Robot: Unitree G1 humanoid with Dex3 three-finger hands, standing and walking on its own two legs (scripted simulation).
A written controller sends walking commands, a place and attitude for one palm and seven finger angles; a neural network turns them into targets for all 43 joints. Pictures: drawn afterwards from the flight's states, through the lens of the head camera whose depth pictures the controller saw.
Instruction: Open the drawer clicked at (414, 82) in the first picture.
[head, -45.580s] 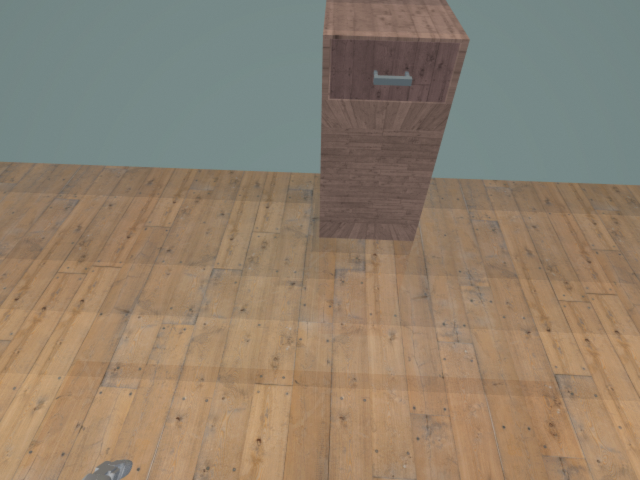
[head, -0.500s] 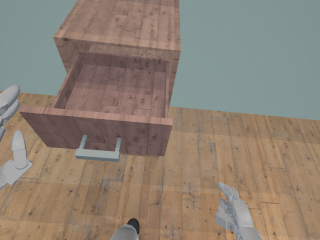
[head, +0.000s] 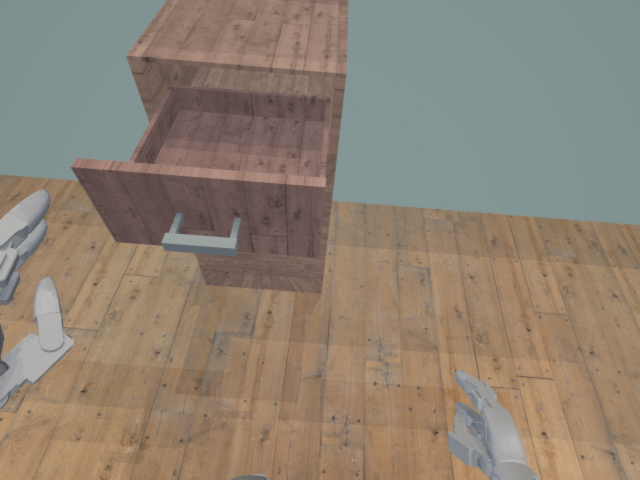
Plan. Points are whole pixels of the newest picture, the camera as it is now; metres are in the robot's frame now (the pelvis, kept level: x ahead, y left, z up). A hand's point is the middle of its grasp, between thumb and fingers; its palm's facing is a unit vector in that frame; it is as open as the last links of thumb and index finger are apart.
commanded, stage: stop stepping back and stand still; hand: left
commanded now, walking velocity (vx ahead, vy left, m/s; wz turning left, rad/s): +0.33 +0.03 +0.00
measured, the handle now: (204, 233) +0.46 +0.20 -0.02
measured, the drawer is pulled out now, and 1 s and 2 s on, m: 0.30 0.30 0.30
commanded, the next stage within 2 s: let the arm hang, fingers relaxed in 0.52 s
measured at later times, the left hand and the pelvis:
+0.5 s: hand out of the picture +0.14 +0.23 +0.19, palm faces +0.40 -0.77 -0.49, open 7.4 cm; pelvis -0.04 -0.01 +0.00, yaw +4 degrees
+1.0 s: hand out of the picture -0.01 +0.18 -0.16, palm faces +0.17 -0.97 -0.19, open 6.9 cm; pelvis -0.04 -0.01 +0.01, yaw +7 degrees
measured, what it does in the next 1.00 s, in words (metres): steps on the spot: left foot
